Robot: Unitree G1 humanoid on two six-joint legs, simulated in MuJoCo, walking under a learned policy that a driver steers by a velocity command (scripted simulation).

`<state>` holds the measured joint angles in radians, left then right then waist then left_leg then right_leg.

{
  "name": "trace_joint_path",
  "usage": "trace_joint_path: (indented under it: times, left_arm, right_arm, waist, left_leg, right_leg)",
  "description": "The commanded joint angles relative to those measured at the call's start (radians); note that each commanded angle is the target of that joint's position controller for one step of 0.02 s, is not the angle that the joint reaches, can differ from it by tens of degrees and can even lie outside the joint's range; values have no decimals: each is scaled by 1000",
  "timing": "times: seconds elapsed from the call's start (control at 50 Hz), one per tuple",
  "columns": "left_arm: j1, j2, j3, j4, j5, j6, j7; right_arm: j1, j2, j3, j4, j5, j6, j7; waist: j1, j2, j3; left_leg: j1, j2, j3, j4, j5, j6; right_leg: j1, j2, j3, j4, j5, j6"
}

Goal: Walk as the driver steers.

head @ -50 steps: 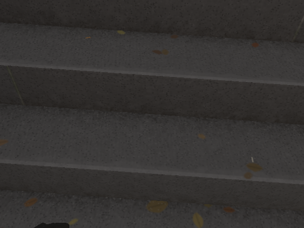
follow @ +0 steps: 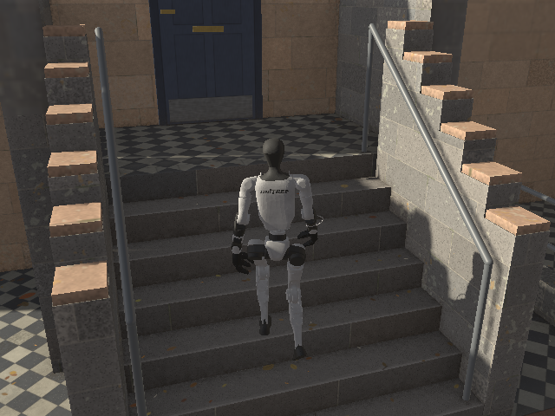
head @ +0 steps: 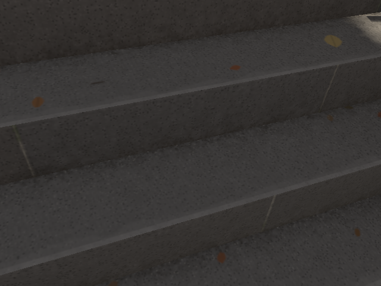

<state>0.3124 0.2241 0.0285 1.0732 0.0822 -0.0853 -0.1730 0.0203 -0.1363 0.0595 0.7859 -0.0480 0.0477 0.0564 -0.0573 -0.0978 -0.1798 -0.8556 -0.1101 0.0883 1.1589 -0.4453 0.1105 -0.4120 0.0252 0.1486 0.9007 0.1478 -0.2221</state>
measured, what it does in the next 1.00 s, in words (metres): climbs, turning left: right foot 0.19 m higher, then left foot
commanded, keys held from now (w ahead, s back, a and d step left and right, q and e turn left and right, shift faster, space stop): w+q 0.30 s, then q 0.42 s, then no key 0.18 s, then e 0.10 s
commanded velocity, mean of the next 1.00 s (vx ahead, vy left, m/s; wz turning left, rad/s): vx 0.26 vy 0.00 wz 0.44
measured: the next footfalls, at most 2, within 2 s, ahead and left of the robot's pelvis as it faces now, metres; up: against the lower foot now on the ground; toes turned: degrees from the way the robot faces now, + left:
right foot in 0.40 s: +0.42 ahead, -0.06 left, +0.19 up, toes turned +8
left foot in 0.82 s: +0.36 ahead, +0.20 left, +0.19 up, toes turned +26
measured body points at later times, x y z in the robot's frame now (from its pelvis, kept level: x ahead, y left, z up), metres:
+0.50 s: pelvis +0.26 +0.02 +0.20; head +0.24 +0.04 +0.65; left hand +0.47 +0.25 +0.13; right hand +0.30 -0.21 +0.05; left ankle +0.11 +0.10 -0.40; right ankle +0.38 -0.06 -0.45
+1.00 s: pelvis +0.35 +0.08 +0.28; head +0.35 +0.09 +0.73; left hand +0.42 +0.37 +0.18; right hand +0.55 -0.09 +0.16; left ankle +0.32 +0.18 -0.45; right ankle +0.33 -0.08 -0.33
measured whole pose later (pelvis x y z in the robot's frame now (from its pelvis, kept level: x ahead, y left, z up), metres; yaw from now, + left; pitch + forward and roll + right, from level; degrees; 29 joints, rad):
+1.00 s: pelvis +0.35 +0.08 +0.28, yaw +26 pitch +4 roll +1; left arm 0.03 0.23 0.06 0.87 0.01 -0.07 -0.08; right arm 0.17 -0.19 -0.01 0.88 0.01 -0.04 0.05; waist -0.04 -0.03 -0.08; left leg -0.40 -0.03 0.03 0.58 -0.25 0.04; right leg -0.57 -0.06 0.00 1.36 -0.46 0.11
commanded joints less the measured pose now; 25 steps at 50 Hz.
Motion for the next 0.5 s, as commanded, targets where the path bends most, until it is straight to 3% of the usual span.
trace_joint_path:
  times: [0.02,0.04,0.06,0.08,0.1,0.12,0.14,0.16,0.18,0.22,0.24,0.26,0.28,0.3,0.32,0.34,0.36,0.38,0.4,0.42,0.44,0.46,0.48,0.5]
  left_arm:
    - [-8,-8,5,-57,-40,32,23]
    - [-48,-6,-7,-84,-42,32,57]
    - [-90,-13,-18,-111,-42,33,82]
    - [-127,-39,-41,-145,-32,31,102]
    - [-133,-57,-54,-166,-30,40,118]
    - [-173,-61,-65,-194,-40,33,124]
    - [-242,-39,-66,-225,-58,26,123]
    - [-276,-53,-75,-240,-78,21,115]
    - [-327,-66,-88,-268,-81,16,105]
    - [-383,-67,-99,-301,-71,18,105]
    - [-473,-39,-100,-343,-55,32,106]
    - [-537,-40,-98,-369,-51,54,117]
    - [-590,-43,-93,-405,-54,74,135]
    - [-721,-47,-89,-454,-42,99,143]
    - [-742,-65,-94,-473,-32,121,138]
    - [-698,-57,-80,-485,-27,127,120]
    - [-678,-19,-67,-485,-65,139,108]
    - [-535,3,-62,-453,-69,141,113]
    - [-428,42,-44,-416,-83,136,140]
    - [-83,59,-27,-322,-74,135,165]
    - [145,102,-18,-249,-88,132,173]
    - [56,120,-4,-314,6,143,158]
    - [-116,155,12,-282,-7,88,159]
    - [-268,89,10,-263,-39,49,140]
  right_arm:
    - [524,-161,-74,227,-24,-28,-13]
    - [456,-66,-58,273,-44,-53,-6]
    - [379,-11,-46,308,-38,-70,-1]
    - [346,22,-36,337,-17,-82,4]
    - [346,51,-21,366,-28,-90,17]
    - [342,37,-23,354,-28,-105,23]
    - [266,-9,-37,301,-33,-116,32]
    - [294,-50,-43,287,-41,-129,20]
    - [396,-73,-44,316,-56,-132,7]
    - [586,-74,-37,388,-75,-132,-2]
    - [628,-86,-40,406,-77,-134,13]
    - [662,-81,-35,414,-81,-143,25]
    - [697,-73,-37,429,-61,-156,29]
    - [683,-81,-42,420,-16,-159,40]
    - [635,-71,-38,407,9,-161,50]
    - [527,-110,-44,334,37,-183,56]
    - [589,-155,-58,336,45,-209,61]
    - [502,-245,-82,295,70,-221,61]
    - [467,-276,-110,271,82,-222,69]
    - [480,-222,-114,268,12,-210,80]
    - [509,-101,-97,212,-53,-189,87]
    - [428,-158,-136,286,20,-139,88]
    - [378,-125,-136,258,54,-128,89]
    - [383,-85,-131,275,49,-119,60]
  waist:
    - [-82,296,127]
    - [-22,115,102]
    - [54,10,99]
    - [105,31,101]
    - [146,30,85]
    - [162,73,96]
    - [173,54,96]
    - [152,143,76]
    - [118,173,81]
    - [52,192,114]
    - [27,144,110]
    - [7,155,118]
    - [3,221,110]
    - [-6,217,134]
    - [21,253,124]
    - [109,330,90]
    - [101,299,-10]
    - [175,395,-6]
    - [207,324,-67]
    - [260,150,-401]
    - [266,-223,-581]
    - [321,-221,-281]
    - [213,-32,15]
    - [120,87,85]
  left_leg:
    - [641,227,-977,-741,-347,197]
    - [665,219,-869,-693,-153,145]
    - [614,205,-716,-662,-12,81]
    - [573,178,-569,-639,127,13]
    - [549,160,-433,-641,256,-18]
    - [476,132,-345,-679,293,-50]
    - [289,104,-300,-744,248,-52]
    - [220,82,-298,-782,262,-40]
    - [246,89,-363,-793,233,-20]
    - [416,126,-458,-780,153,4]
    - [499,150,-491,-802,180,31]
    - [527,166,-527,-816,235,53]
    - [570,187,-535,-836,358,85]
    - [500,235,-576,-949,481,118]
    - [466,267,-554,-991,687,150]
    - [324,261,-465,-980,1343,167]
    - [362,253,-426,-926,1885,131]
    - [573,324,-438,-826,2182,136]
    - [592,314,-434,-688,2327,87]
    - [454,279,-412,-370,2192,5]
    - [150,106,-400,-7,1073,-73]
    - [36,-11,-406,669,477,-64]
    - [-142,50,-381,895,528,-26]
    - [-190,66,-352,985,430,16]
  right_leg:
    - [-878,149,269,1119,17,-56]
    - [-949,140,291,1127,19,-64]
    - [-971,101,248,1138,-4,-71]
    - [-1002,61,187,1181,-58,-75]
    - [-1025,25,107,1144,-50,-69]
    - [-997,-21,9,1142,-111,-54]
    - [-844,-36,-85,1075,-129,-28]
    - [-786,-38,-153,1155,-165,0]
    - [-846,-33,-179,1290,-200,13]
    - [-1033,-31,-143,1348,-241,0]
    - [-1071,-47,-166,1178,-239,10]
    - [-1083,-69,-174,1067,-198,42]
    - [-1078,-79,-201,982,-236,70]
    - [-1009,-80,-276,879,-426,89]
    - [-856,-79,-301,694,-495,79]
    - [-501,-4,-427,560,-529,97]
    - [-314,63,-457,550,-393,126]
    - [-315,85,-379,302,-448,145]
    - [-160,115,-321,99,-499,118]
    - [354,-29,-55,79,-81,-16]
    - [691,-365,546,-291,32,-277]
    - [270,-457,893,-517,-479,-300]
    - [-3,-381,723,-534,-835,-181]
    - [-112,-370,522,-514,-775,-168]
